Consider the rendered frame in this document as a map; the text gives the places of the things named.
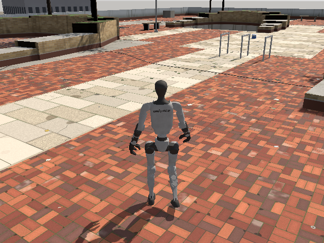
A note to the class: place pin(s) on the robot shin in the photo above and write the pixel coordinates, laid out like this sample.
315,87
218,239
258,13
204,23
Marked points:
150,181
174,184

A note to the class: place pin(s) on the left robot shin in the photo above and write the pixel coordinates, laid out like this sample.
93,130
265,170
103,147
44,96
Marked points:
150,181

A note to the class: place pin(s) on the robot right forearm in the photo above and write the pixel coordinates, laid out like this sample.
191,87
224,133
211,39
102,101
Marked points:
186,130

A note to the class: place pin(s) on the robot left hand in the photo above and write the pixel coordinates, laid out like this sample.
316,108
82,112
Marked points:
131,148

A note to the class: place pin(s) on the robot right hand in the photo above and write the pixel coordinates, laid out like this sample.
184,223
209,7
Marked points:
188,138

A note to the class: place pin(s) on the right robot shin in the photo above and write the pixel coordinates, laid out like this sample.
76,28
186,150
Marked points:
174,184

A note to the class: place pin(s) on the robot left forearm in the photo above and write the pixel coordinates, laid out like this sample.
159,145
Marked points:
136,136

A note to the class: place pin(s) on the right robot upper arm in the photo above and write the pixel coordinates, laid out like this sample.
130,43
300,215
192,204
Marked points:
180,115

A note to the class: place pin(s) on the left robot upper arm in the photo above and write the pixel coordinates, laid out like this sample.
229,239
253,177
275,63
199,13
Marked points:
142,116

